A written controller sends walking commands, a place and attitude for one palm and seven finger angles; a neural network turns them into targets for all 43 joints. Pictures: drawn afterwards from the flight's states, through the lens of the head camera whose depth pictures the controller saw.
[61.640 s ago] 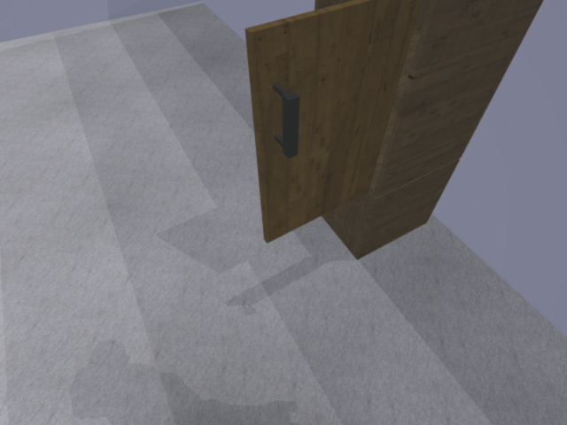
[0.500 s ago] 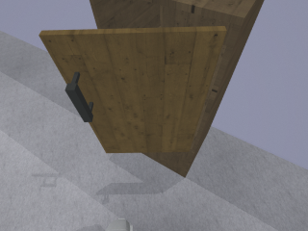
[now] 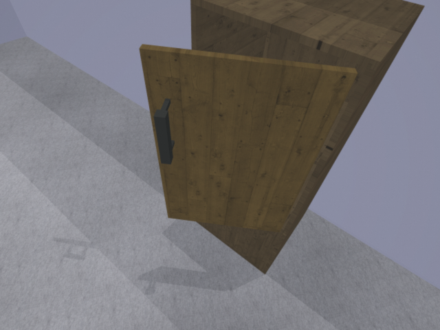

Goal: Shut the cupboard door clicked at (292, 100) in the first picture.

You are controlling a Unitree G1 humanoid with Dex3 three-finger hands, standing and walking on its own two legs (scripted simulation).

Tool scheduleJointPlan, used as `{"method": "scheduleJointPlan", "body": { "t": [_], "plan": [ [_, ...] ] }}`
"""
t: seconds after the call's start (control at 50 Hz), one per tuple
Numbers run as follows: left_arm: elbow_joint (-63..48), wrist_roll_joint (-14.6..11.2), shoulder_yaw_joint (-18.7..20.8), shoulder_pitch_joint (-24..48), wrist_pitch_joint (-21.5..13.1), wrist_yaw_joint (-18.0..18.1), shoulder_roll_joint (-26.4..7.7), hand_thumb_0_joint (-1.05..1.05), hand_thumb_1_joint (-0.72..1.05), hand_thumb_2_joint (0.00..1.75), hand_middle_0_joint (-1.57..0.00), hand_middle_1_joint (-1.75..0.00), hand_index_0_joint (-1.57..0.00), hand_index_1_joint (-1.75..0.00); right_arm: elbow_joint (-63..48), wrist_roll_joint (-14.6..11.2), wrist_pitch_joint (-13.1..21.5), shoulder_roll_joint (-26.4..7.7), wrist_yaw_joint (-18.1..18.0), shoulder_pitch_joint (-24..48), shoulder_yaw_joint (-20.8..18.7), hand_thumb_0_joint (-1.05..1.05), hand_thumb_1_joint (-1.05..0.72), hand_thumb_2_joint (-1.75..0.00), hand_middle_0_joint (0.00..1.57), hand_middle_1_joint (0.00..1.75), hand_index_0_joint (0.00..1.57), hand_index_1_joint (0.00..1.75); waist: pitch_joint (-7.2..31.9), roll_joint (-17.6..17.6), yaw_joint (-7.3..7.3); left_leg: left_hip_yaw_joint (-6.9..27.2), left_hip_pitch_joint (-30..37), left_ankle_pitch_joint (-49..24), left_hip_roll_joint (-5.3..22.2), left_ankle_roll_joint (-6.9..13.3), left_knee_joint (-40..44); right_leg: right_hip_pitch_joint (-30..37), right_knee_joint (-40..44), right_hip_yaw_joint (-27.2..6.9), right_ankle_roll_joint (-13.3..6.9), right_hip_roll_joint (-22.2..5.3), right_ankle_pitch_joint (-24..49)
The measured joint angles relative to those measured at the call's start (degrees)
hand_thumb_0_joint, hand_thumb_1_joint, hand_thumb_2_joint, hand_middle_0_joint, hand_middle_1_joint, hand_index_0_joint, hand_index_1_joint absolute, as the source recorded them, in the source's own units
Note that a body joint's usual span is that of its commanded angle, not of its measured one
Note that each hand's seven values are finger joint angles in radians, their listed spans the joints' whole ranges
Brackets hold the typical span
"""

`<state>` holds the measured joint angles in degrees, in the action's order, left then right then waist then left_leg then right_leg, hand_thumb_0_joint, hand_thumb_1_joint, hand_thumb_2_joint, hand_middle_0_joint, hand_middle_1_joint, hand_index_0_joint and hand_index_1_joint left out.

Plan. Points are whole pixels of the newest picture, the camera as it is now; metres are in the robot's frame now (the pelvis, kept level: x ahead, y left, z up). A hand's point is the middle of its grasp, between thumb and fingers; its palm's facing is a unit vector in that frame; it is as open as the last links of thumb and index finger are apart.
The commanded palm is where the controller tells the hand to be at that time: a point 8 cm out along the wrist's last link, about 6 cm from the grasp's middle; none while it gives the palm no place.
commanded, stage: come to a stop and stand still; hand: left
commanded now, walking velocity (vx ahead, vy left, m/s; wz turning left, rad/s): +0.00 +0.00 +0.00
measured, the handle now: (166, 132) +0.47 +0.18 +0.08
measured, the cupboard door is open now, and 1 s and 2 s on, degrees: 32 32 32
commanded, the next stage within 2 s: look again from close up in 0.52 s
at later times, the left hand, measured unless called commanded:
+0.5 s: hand out of the picture +0.01 +0.19 -0.18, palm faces +0.01 -0.99 -0.16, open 7.4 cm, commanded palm none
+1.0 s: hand out of the picture +0.04 +0.17 -0.16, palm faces -0.01 -0.97 -0.24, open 7.4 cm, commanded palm none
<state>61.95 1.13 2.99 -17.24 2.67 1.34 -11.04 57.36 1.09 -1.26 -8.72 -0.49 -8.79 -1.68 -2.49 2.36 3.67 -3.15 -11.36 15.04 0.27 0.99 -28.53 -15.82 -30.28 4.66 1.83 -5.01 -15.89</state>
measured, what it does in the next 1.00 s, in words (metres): stands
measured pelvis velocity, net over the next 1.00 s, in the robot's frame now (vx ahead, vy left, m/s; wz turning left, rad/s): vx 0.03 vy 0.00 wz -0.03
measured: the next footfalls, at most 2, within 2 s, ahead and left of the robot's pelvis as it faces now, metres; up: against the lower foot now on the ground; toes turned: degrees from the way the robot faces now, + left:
none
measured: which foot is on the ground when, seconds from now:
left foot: down 0.00-1.00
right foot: down 0.00-1.00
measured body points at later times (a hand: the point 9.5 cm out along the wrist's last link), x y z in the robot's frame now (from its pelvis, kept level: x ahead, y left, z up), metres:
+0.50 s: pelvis +0.01 +0.02 +0.01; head +0.03 +0.03 +0.46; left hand +0.01 +0.24 -0.16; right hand -0.01 -0.19 -0.15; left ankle +0.00 +0.11 -0.74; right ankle +0.02 -0.14 -0.74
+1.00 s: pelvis +0.03 +0.00 +0.00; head +0.03 -0.03 +0.45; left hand +0.04 +0.23 -0.15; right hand +0.04 -0.23 -0.17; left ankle +0.00 +0.11 -0.74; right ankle +0.02 -0.14 -0.74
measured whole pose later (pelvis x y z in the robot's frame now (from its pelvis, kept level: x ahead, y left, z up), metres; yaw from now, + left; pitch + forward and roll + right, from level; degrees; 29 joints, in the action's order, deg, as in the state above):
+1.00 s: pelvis +0.03 +0.00 +0.00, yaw -2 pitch -1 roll +1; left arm 63.9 0.5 -0.8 -15.9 -1.1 2.2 -7.9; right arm 61.1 1.0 1.6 -10.7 -1.4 -16.6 0.3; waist -1.4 -2.9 -0.1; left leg -5.3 -7.5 17.6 -0.1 0.9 -26.3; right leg -12.3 -29.9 2.3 1.7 -4.2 -16.3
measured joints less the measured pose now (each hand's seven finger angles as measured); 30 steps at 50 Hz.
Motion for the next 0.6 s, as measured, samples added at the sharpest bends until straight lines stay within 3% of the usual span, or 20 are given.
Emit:
{"method": "scheduleJointPlan", "body": {
  "t": [0.1,0.22,0.6],
  "plan": [
    [0.85,0.42,-0.59,-0.6,-0.6,-0.11,-0.49,0.01,0.91,0.9,-0.2,-0.3,-0.2,-0.3,1.28,0.01,-0.07,0.43,-0.51,-1.51,0.36,-0.01,-0.92,-0.9,0.2,0.3,0.2,0.3,0.62,0.86,-0.05,-1.36,0.52,-0.15,-1.53,1.33,1.57,1.89,2.22,-1.58,0.2,-0.42,3.0],
    [2.39,0.17,-1.79,-0.14,-1.43,-0.06,0.9,0.01,0.91,0.9,-0.2,-0.3,-0.2,-0.3,3.12,-0.32,0.62,-0.67,-0.63,-3.15,0.46,-0.01,-0.93,-0.9,0.2,0.3,0.2,0.3,0.14,-0.43,-1.32,-1.77,1.74,-1.04,-1.79,1.98,3.48,3.69,5.71,-1.99,1.82,-0.49,5.43],
    [3.87,-0.46,-2.73,2.39,-2.49,0.91,2.75,0.01,0.91,0.9,-0.2,-0.3,-0.2,-0.3,8.38,-0.41,1.78,2.62,-0.96,-8.54,1.77,0.0,-0.91,-0.9,0.2,0.3,0.2,0.3,-0.19,-0.93,-3.53,-2.11,4.29,-0.74,-1.33,1.37,6.2,5.59,7.55,-2.21,1.52,0.14,4.74]
  ]
}}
